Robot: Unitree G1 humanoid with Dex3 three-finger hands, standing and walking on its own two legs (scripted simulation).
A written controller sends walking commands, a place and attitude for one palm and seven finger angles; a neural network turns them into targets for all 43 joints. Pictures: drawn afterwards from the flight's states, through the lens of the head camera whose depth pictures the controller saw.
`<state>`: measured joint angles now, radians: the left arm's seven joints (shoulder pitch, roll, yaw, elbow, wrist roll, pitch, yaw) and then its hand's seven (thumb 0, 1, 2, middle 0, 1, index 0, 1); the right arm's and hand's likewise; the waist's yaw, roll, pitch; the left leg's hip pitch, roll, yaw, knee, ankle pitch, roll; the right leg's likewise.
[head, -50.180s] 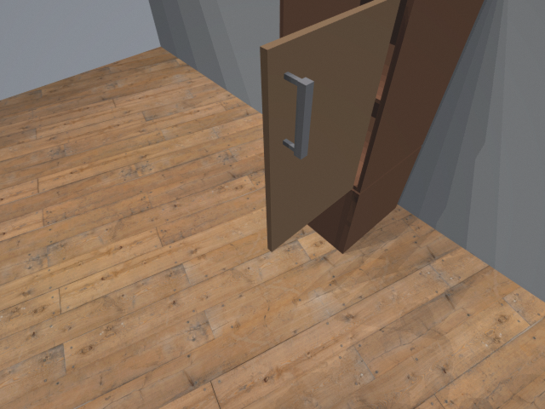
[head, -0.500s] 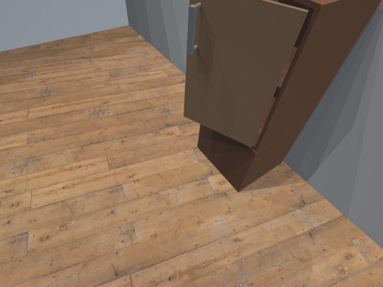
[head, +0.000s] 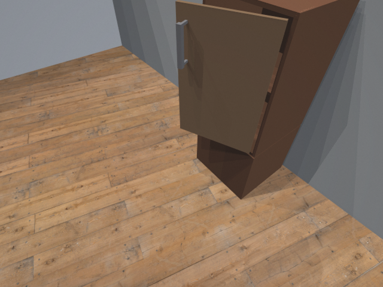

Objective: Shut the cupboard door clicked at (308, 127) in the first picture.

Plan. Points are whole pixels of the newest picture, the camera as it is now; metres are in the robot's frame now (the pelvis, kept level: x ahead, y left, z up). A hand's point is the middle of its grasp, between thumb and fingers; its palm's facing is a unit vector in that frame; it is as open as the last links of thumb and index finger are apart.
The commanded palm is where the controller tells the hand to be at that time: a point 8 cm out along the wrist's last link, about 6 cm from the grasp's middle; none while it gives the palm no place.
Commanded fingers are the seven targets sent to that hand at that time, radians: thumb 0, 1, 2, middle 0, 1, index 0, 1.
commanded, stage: let the arm hang, fingers relaxed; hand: left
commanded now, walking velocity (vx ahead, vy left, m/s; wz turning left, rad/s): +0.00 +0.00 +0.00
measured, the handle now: (182, 45) +0.89 +0.08 +0.11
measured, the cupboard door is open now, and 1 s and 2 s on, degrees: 24 24 24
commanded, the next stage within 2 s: look to check the result in 0.24 s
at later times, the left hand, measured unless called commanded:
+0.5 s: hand out of the picture -0.03 +0.17 -0.18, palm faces +0.02 -0.98 -0.18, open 7.4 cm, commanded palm none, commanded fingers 0.00 0.90 0.90 -0.20 -0.30 -0.20 -0.30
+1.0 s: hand out of the picture +0.03 +0.19 -0.17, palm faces +0.00 -0.98 -0.22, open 7.4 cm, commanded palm none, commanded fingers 0.00 0.90 0.90 -0.20 -0.30 -0.20 -0.30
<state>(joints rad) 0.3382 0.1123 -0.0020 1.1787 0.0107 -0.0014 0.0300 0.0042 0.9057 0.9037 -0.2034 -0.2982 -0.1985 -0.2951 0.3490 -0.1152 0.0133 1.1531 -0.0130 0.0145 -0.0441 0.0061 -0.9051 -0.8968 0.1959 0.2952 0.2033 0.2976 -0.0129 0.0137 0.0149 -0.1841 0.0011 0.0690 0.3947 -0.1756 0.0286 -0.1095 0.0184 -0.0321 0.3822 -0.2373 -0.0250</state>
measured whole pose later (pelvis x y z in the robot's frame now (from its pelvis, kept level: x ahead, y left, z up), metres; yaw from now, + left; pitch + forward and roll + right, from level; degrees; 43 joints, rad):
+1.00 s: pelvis +0.02 +0.00 +0.00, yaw +0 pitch -1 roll +0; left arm 0.24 0.18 0.01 1.15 0.02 -0.01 0.02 0.00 0.90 0.90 -0.20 -0.30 -0.20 -0.30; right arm 0.25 -0.19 0.00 1.13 -0.01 0.00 -0.04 0.01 -0.90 -0.90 0.20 0.30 0.20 0.30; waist -0.01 0.01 0.03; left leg -0.16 -0.01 0.08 0.36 -0.19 0.03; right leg -0.08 0.01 -0.02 0.35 -0.24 -0.02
